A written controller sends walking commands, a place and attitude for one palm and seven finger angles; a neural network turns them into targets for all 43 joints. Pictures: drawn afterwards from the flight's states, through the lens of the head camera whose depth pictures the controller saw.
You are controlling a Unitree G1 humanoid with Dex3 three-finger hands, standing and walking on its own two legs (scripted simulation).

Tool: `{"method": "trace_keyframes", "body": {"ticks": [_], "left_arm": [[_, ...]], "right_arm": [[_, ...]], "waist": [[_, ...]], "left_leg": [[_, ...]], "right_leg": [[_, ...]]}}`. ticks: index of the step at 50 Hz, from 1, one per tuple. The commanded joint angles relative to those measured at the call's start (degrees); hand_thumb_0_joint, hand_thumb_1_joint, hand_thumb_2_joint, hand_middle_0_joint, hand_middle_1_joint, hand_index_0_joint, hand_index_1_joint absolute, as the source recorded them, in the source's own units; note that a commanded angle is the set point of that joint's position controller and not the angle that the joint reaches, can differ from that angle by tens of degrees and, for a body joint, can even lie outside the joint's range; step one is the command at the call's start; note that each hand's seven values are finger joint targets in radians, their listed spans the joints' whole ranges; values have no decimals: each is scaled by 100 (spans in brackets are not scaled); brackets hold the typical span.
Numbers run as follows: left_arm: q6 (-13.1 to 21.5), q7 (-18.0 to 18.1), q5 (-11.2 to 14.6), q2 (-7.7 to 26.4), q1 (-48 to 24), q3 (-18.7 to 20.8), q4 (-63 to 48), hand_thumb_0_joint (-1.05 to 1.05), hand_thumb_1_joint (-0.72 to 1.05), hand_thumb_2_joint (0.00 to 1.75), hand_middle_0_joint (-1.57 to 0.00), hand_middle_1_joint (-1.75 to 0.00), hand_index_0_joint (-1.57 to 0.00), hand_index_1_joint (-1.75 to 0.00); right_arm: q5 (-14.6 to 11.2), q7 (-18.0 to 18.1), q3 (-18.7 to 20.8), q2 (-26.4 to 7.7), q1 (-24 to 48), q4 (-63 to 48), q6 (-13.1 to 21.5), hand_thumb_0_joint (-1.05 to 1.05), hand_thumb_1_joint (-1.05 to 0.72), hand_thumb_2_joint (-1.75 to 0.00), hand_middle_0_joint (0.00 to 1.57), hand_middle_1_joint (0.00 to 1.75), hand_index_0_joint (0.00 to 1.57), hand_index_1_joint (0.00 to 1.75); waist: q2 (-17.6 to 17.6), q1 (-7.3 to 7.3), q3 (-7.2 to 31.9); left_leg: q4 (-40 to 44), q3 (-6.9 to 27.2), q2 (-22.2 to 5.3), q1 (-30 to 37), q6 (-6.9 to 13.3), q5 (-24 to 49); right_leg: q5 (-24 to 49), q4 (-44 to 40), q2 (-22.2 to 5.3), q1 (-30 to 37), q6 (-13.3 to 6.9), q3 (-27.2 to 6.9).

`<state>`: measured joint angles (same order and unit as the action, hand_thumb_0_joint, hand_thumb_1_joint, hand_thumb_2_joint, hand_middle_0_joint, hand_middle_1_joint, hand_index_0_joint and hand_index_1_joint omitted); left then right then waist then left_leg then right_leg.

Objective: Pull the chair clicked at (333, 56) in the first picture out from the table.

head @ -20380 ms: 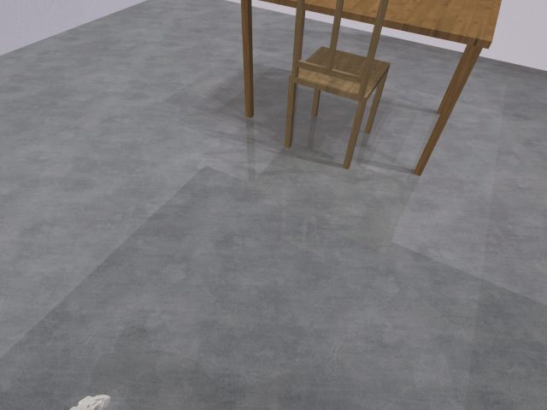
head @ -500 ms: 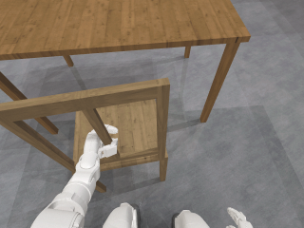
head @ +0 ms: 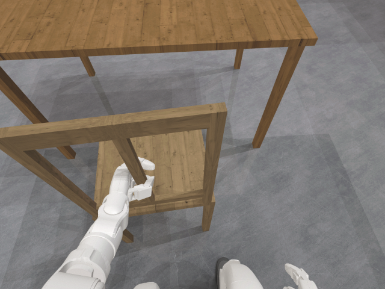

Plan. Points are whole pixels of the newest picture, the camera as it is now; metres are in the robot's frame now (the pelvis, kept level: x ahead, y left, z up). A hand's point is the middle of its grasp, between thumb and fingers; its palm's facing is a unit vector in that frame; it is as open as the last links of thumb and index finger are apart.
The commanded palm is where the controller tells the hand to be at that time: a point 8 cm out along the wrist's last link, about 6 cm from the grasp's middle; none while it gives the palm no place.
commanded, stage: step backward, pulling the chair out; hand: left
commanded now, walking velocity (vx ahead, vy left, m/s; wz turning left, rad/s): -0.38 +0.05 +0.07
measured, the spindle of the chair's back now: (138, 175) +0.36 +0.13 -0.05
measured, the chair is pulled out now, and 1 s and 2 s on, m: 0.32 0.49 0.61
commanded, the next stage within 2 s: stop walking, hand still on the chair in 0.98 s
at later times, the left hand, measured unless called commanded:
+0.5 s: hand (142, 215) +0.27 +0.12 -0.06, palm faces -0.02 -0.98 -0.19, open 5.7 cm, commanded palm +0.26 +0.17 -0.05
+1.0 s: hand (141, 267) +0.17 +0.11 -0.06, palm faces -0.01 -0.98 -0.19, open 5.7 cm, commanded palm +0.16 +0.16 -0.05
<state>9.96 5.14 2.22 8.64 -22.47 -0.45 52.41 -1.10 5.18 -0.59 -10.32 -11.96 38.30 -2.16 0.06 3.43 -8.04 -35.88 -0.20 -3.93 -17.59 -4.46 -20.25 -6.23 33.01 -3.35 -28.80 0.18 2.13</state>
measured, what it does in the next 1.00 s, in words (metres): walks backwards: right foot, then left foot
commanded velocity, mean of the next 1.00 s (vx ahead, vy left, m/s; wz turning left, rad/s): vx -0.35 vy -0.04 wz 0.07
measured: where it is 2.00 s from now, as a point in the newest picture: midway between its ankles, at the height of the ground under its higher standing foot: outside the picture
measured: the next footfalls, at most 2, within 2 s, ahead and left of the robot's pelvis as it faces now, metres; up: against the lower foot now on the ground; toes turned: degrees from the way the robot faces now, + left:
right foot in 0.42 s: -0.04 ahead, -0.13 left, +0.00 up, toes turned -2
left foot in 0.64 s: -0.04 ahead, +0.15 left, +0.00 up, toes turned +0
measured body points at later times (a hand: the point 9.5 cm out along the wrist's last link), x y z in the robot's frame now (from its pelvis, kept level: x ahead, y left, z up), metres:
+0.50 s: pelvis -0.07 -0.01 +0.01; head +0.02 -0.02 +0.45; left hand +0.27 +0.17 -0.05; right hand +0.01 -0.25 -0.14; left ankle -0.05 +0.14 -0.71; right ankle -0.08 -0.13 -0.72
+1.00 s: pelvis -0.17 -0.02 +0.01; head -0.08 -0.05 +0.45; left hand +0.16 +0.16 -0.04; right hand -0.06 -0.25 -0.14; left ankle -0.13 +0.14 -0.70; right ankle -0.16 -0.13 -0.72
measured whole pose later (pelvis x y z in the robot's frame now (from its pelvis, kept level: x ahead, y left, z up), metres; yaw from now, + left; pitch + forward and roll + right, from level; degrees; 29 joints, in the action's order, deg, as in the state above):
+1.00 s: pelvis -0.17 -0.02 +0.01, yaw -2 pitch +1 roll -1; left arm 11.7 4.3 3.3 8.2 -23.6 2.3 55.2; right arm -1.9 4.5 -0.8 -11.8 -9.1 40.2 -2.5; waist 4.7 1.8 -10.8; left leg -43.5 3.0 -4.2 -25.9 -2.3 -20.4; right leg -13.8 29.5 0.9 -17.0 -1.1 3.1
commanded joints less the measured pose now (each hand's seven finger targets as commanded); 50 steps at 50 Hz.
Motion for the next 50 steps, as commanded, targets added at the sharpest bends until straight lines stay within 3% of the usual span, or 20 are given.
{"method": "trace_keyframes", "body": {"ticks": [1,5,9,12,13,16,19,21,23,25,28,31,33,34,36,38,43,45,47,50], "left_arm": [[515,62,-210,965,-1644,174,-865,0,90,90,-50,-145,-50,-145],[467,87,-311,911,-1714,285,-448,0,90,90,-50,-145,-50,-145],[423,58,-207,638,-1609,66,-450,0,90,90,-50,-145,-50,-145],[464,20,-186,286,-1767,-252,-1041,0,90,90,-50,-145,-50,-145],[435,48,-260,419,-2003,-149,-1178,0,90,90,-50,-145,-50,-145],[458,76,-185,264,-2203,-119,-930,0,90,90,-50,-145,-50,-145],[671,73,-322,237,-2379,-239,-615,0,90,90,-50,-145,-50,-145],[792,25,-418,502,-2300,-166,-343,0,90,90,-50,-145,-50,-145],[769,10,-345,854,-2304,63,-280,0,90,90,-50,-145,-50,-145],[562,7,-249,1120,-2042,394,-212,0,90,90,-50,-145,-50,-145],[434,16,-216,987,-1572,401,-436,0,90,90,-50,-145,-50,-145],[357,42,-88,855,-1320,188,-862,0,90,90,-50,-145,-50,-145],[389,16,-84,535,-1374,-1,-1331,0,90,90,-50,-145,-50,-145],[412,-35,-94,299,-1387,-143,-1335,0,90,90,-50,-145,-50,-145],[417,-79,-190,274,-1437,-174,-1769,0,90,90,-50,-145,-50,-145],[404,-27,-237,300,-1477,-149,-1712,0,90,90,-50,-145,-50,-145],[476,-30,-238,531,-1563,-33,-1270,0,90,90,-50,-145,-50,-145],[516,-53,-259,777,-1683,24,-1140,0,90,90,-50,-145,-50,-145],[382,-15,-182,1356,-1649,439,-631,0,90,90,-50,-145,-50,-145],[288,-37,-171,1054,-1609,398,-435,0,90,90,-50,-145,-50,-145]], "right_arm": [[-24,156,389,-1006,-308,-235,216,0,-90,-90,20,30,20,30],[-28,143,240,-910,-187,-122,341,0,-90,-90,20,30,20,30],[-40,219,153,-1037,-314,-88,409,0,-90,-90,20,30,20,30],[112,202,229,-1177,78,-439,320,0,-90,-90,20,30,20,30],[209,152,185,-1019,295,-453,306,0,-90,-90,20,30,20,30],[83,39,396,-1074,-232,-166,351,0,-90,-90,20,30,20,30],[82,-52,434,-1148,-579,104,467,0,-90,-90,20,30,20,30],[72,-13,364,-1114,-567,164,447,0,-90,-90,20,30,20,30],[14,120,328,-1040,-363,101,407,0,-90,-90,20,30,20,30],[-36,195,344,-1034,24,-77,381,0,-90,-90,20,30,20,30],[-6,221,189,-996,161,-168,352,0,-90,-90,20,30,20,30],[-22,305,191,-1138,150,-304,293,0,-90,-90,20,30,20,30],[27,199,302,-1219,11,-492,193,0,-90,-90,20,30,20,30],[24,82,321,-1179,-109,-477,157,0,-90,-90,20,30,20,30],[182,-24,325,-1078,27,-493,190,0,-90,-90,20,30,20,30],[206,-106,342,-1032,5,-485,197,0,-90,-90,20,30,20,30],[67,-124,383,-1081,-230,-380,229,0,-90,-90,20,30,20,30],[-12,-55,336,-966,-129,-425,195,0,-90,-90,20,30,20,30],[-106,88,358,-1003,49,-432,185,0,-90,-90,20,30,20,30],[-43,120,198,-924,417,-416,265,0,-90,-90,20,30,20,30]], "waist": [[-609,-80,2603],[-1228,-222,2776],[-941,-58,2619],[2226,-193,2065],[2266,-204,1673],[541,-167,2039],[1039,-31,2634],[807,1,2772],[-225,-71,2711],[-1125,-283,2840],[-532,-299,2812],[-327,-207,2908],[399,-160,2960],[533,-127,2861],[1837,-137,2826],[1868,-134,2617],[1373,-61,2730],[536,-45,2800],[-1008,-158,2613],[-592,-337,2480]], "left_leg": [[-335,-116,38,-65,224,-454],[-1381,201,255,-173,298,-1055],[940,-9,84,421,368,-91],[2256,1737,-1631,-862,1239,887],[2187,1774,-1797,-1212,1400,1513],[646,1255,-1614,1405,1155,5267],[-9,998,-1210,2407,745,5801],[-293,458,-863,1224,451,4616],[-603,149,-194,-319,143,898],[-1241,461,130,-956,185,-636],[-332,547,46,-773,195,-263],[1027,476,-325,325,331,2662],[913,1127,-1092,1288,838,5667],[922,1127,-1271,1616,977,5874],[1011,1286,-1458,1927,1116,6272],[1007,1273,-1591,1752,1178,5863],[375,891,-1315,2105,920,5226],[27,327,-806,1132,567,3455],[-1117,123,56,-160,190,-380],[-2130,668,168,-610,219,-664]], "right_leg": [[861,-1040,-1227,1639,-461,-1172],[-288,-1615,-1553,1682,-614,-1176],[-272,-1011,-1012,1507,-161,-361],[-1459,1977,94,1365,88,44],[-1781,2974,14,1186,3,-223],[-1748,944,74,472,-70,-153],[7,-1026,94,1112,-169,-52],[2897,-1047,-460,2514,-334,-445],[5415,-550,-1317,3493,-722,-1068],[6026,-381,-1721,3809,-816,-1097],[5102,-218,-1648,3701,-768,-854],[3926,191,-1072,3247,-329,-402],[1588,336,-231,2136,33,-204],[103,319,12,1779,1,-175],[-1519,781,124,1103,-16,-88],[-2175,975,147,900,-84,-155],[-496,-822,119,1471,-50,-126],[1976,-1170,-435,2392,-138,-489],[3305,-1021,-1539,2518,-726,-1270],[3186,-788,-1775,2493,-939,-1099]]}}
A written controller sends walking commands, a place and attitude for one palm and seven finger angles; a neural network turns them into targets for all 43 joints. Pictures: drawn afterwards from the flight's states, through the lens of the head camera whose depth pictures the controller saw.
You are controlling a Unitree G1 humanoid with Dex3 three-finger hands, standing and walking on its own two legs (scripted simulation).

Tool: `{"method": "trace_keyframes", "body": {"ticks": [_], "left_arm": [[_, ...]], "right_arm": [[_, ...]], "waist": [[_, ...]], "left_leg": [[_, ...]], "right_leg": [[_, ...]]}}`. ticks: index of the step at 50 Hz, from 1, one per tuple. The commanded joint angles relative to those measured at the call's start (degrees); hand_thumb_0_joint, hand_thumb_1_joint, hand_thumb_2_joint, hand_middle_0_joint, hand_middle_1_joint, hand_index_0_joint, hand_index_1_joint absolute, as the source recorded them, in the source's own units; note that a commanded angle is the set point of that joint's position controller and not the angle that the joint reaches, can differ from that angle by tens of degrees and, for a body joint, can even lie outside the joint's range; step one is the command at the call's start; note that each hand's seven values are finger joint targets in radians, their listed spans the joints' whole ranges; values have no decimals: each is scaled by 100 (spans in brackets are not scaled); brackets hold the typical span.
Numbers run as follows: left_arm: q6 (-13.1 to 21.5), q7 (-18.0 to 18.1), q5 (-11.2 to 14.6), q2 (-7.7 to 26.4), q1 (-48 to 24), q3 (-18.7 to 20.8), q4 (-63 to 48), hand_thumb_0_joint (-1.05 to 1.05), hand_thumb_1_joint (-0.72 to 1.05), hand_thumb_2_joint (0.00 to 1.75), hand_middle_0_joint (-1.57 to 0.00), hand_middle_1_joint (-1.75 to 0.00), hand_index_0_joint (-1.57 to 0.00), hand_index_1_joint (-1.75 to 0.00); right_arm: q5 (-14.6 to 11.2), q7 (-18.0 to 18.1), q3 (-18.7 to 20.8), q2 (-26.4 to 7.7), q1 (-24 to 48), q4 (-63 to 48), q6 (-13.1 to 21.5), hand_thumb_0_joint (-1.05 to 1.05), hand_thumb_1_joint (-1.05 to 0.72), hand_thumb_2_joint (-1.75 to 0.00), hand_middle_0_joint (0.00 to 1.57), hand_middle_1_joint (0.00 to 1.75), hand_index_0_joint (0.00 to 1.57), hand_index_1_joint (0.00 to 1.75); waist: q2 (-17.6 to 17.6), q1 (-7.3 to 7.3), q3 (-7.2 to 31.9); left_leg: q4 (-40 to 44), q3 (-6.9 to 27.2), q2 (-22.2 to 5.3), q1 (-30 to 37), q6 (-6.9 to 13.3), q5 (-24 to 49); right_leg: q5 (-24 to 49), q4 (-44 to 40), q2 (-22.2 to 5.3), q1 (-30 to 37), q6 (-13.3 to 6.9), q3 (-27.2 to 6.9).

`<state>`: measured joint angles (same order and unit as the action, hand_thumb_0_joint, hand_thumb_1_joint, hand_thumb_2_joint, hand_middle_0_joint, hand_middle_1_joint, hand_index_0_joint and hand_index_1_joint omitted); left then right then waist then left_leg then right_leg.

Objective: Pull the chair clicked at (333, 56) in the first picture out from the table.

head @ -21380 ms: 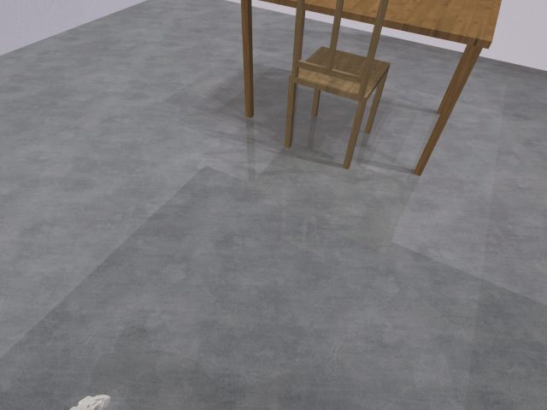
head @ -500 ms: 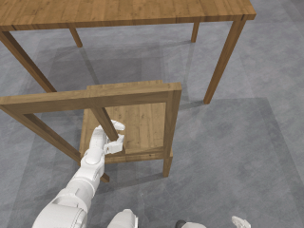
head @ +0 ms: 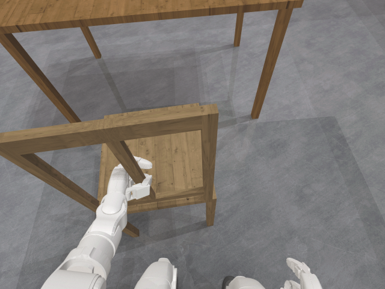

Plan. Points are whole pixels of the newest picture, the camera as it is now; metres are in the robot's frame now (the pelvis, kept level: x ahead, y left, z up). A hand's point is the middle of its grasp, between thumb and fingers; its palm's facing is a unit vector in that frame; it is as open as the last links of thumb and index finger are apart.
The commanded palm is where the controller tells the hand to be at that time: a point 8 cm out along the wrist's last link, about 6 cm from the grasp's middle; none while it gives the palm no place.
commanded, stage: stop walking, hand still on the chair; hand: left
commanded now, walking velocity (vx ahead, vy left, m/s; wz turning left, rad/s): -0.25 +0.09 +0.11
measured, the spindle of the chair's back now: (137, 174) +0.36 +0.16 -0.06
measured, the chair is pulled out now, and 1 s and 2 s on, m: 0.49 0.61 0.61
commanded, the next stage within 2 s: open the thumb and straighten the fingers in 0.98 s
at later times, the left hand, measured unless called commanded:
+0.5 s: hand (139, 232) +0.23 +0.13 -0.07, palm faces -0.03 -0.99 -0.15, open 5.6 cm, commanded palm +0.22 +0.18 -0.05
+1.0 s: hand (139, 237) +0.22 +0.13 -0.07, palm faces -0.03 -0.99 -0.15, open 5.6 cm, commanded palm +0.20 +0.18 -0.05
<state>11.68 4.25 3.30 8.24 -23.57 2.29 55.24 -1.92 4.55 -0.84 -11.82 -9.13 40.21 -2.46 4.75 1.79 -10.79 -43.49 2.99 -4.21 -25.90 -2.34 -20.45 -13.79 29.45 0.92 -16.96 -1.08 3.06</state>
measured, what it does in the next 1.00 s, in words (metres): steps on the spot: left foot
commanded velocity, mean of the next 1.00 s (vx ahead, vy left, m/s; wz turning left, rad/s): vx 0.03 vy -0.01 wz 0.01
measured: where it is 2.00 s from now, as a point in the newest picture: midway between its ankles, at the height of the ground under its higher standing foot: outside the picture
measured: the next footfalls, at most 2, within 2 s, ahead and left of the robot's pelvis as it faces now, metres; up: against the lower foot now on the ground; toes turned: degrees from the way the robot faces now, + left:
left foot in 0.18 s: -0.05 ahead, +0.15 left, +0.00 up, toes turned +4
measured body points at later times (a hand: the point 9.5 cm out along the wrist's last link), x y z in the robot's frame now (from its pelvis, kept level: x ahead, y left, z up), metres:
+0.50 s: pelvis -0.05 +0.02 +0.01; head -0.02 +0.01 +0.45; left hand +0.22 +0.19 -0.05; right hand +0.06 -0.20 -0.12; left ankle -0.09 +0.15 -0.73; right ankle -0.01 -0.11 -0.73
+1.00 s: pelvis -0.04 +0.02 +0.01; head -0.02 +0.01 +0.46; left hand +0.21 +0.18 -0.05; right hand +0.10 -0.23 -0.10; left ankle -0.09 +0.15 -0.73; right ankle -0.01 -0.11 -0.73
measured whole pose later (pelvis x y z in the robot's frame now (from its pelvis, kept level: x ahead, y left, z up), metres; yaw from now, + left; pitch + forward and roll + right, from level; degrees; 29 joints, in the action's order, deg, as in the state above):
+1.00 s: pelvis -0.04 +0.02 +0.01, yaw +1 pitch -1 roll +0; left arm 4.7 5.7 2.1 5.8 -3.8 -5.7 40.6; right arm -1.2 7.0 -0.9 -13.3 -11.8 38.5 -2.1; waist 1.2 2.2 -2.3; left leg -23.7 -1.8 -2.3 -6.1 -1.6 -16.9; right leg -10.5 24.9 -2.2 -13.6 0.7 3.0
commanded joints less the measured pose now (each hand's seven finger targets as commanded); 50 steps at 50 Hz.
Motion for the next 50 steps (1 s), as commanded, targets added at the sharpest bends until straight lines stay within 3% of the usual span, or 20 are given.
{"method": "trace_keyframes", "body": {"ticks": [1,4,5,7,8,9,10,11,12,13,15,18,26,30,32,35,36,40,46,50], "left_arm": [[73,74,-268,1151,-1465,134,-673,0,90,90,-50,-145,-50,-145],[3,111,-219,935,-1383,74,-486,0,90,90,-50,-145,-50,-145],[45,119,-191,987,-1448,67,-1640,0,90,90,-50,-145,-50,-145],[-62,140,-134,843,-1315,-46,-1804,0,90,90,-50,-145,-50,-145],[-140,132,-108,656,-1290,-245,-1987,0,90,90,-50,-145,-50,-145],[-189,114,-76,515,-1401,-379,-2279,0,90,90,-50,-145,-50,-145],[-216,102,-98,409,-1394,-408,-2401,0,90,90,-50,-145,-50,-145],[-248,72,-130,252,-1351,-549,-2457,0,90,90,-50,-145,-50,-145],[-230,54,-152,139,-1405,-629,-2450,0,90,90,-50,-145,-50,-145],[-241,48,-208,95,-1442,-684,-2488,0,90,90,-50,-145,-50,-145],[-269,87,-270,207,-1225,-576,-2275,0,90,90,-50,-145,-50,-145],[-217,97,-254,342,-1016,-541,-2408,0,90,90,-50,-145,-50,-145],[-192,137,-241,481,-71,-549,-2167,0,90,90,-50,-145,-50,-145],[-170,155,-257,384,272,-541,-2278,0,90,90,-50,-145,-50,-145],[-181,171,-246,418,448,-525,-2342,0,90,90,-50,-145,-50,-145],[-171,166,-252,383,544,-550,-2528,0,90,90,-50,-145,-50,-145],[-193,162,-227,371,615,-628,-2564,0,90,90,-50,-145,-50,-145],[-223,161,-227,328,702,-619,-2656,0,90,90,-50,-145,-50,-145],[-283,167,-213,346,789,-676,-2761,0,90,90,-50,-145,-50,-145],[-311,170,-229,269,775,-686,-2770,0,90,90,-50,-145,-50,-145]], "right_arm": [[52,183,173,-796,88,-495,291,0,-90,-90,20,30,20,30],[9,247,137,-796,-110,-509,323,0,-90,-90,20,30,20,30],[23,272,174,-806,-78,-713,360,0,-90,-90,20,30,20,30],[51,361,149,-829,-184,-670,383,0,-90,-90,20,30,20,30],[70,378,150,-808,-221,-691,373,0,-90,-90,20,30,20,30],[89,392,202,-918,-192,-756,378,0,-90,-90,20,30,20,30],[102,362,249,-997,-192,-841,361,0,-90,-90,20,30,20,30],[65,307,258,-1007,-262,-883,321,0,-90,-90,20,30,20,30],[131,268,142,-785,-99,-880,322,0,-90,-90,20,30,20,30],[144,219,137,-769,-85,-875,327,0,-90,-90,20,30,20,30],[91,146,190,-849,-212,-849,334,0,-90,-90,20,30,20,30],[77,150,226,-862,-303,-805,397,0,-90,-90,20,30,20,30],[112,225,151,-780,-242,-602,475,0,-90,-90,20,30,20,30],[117,249,137,-709,-173,-668,467,0,-90,-90,20,30,20,30],[119,264,143,-728,-188,-656,467,0,-90,-90,20,30,20,30],[117,271,151,-710,-107,-729,434,0,-90,-90,20,30,20,30],[96,289,165,-735,-89,-716,432,0,-90,-90,20,30,20,30],[103,284,154,-694,-40,-798,361,0,-90,-90,20,30,20,30],[93,304,172,-739,-26,-813,286,0,-90,-90,20,30,20,30],[109,290,140,-707,24,-876,232,0,-90,-90,20,30,20,30]], "waist": [[-733,-131,2672],[-1388,-139,2675],[-1398,-173,2874],[-1242,-91,2832],[-1026,-32,2881],[-532,-49,2829],[168,-132,2808],[552,-136,2833],[1107,-69,2764],[1061,-76,2613],[430,-91,2413],[-394,-14,2599],[-164,-48,1967],[-588,-65,2105],[-433,-64,2130],[-547,-55,2278],[-331,-22,2210],[-503,-43,2305],[-255,-18,2195],[-334,-51,2192]], "left_leg": [[-1110,302,192,269,11,-591],[-161,95,248,429,30,-525],[331,27,281,722,80,-437],[1616,-177,170,1161,139,356],[2264,-233,49,1581,180,1162],[2613,111,-390,1812,334,2034],[2410,461,-789,2016,558,2827],[2171,560,-965,2357,719,3286],[2191,589,-865,2303,807,3520],[2248,620,-862,2046,791,3222],[2227,415,-667,1656,634,2212],[2086,71,-368,1860,401,2073],[2305,-145,-202,1696,296,1279],[2233,-170,-210,1804,295,1601],[2243,-180,-216,1841,289,1788],[2164,-192,-244,1903,272,2165],[2170,-207,-236,1903,262,2259],[2134,-200,-248,1937,254,2305],[2193,-204,-248,1931,251,2303],[2240,-178,-265,1913,262,2162]], "right_leg": [[4077,-344,-2177,1361,-801,-986],[4227,-203,-1977,1683,-622,-760],[4096,-187,-1970,1834,-622,-885],[3374,-71,-1800,1863,-466,-774],[2912,131,-1612,1780,-274,-690],[2236,432,-1232,1602,-45,-482],[1464,596,-834,1263,137,-255],[816,596,-590,894,178,-114],[405,643,-542,792,167,2],[-131,513,-519,920,139,43],[-30,-130,-528,1277,85,-34],[914,-523,-691,1594,16,-227],[710,-827,-828,1063,-20,-544],[1232,-738,-856,1182,-45,-571],[1505,-682,-864,1225,-49,-543],[2128,-544,-918,1414,-78,-522],[2274,-556,-936,1392,-70,-497],[2422,-514,-960,1474,-87,-505],[2346,-568,-953,1394,-79,-468],[2017,-573,-922,1318,-79,-468]]}}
